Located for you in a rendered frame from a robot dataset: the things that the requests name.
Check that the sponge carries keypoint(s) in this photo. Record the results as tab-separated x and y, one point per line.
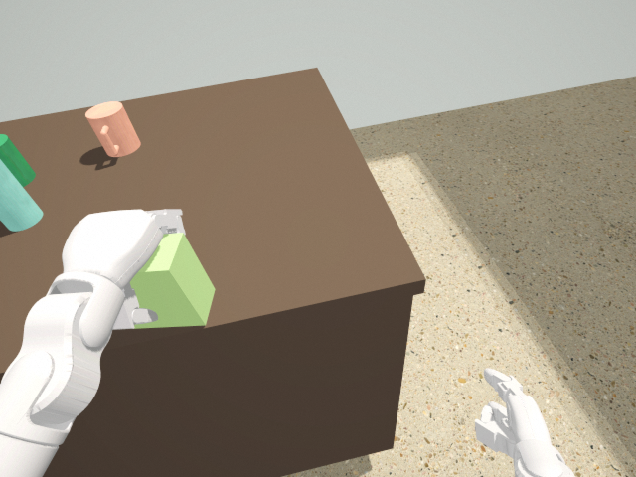
174	284

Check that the right robot hand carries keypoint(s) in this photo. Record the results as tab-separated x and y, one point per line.
502	428

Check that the robot right forearm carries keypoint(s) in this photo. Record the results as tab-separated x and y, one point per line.
536	458

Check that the left robot hand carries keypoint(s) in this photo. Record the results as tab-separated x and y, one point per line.
116	245

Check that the robot left forearm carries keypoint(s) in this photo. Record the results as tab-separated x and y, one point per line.
57	371

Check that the table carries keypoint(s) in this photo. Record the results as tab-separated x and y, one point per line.
300	363

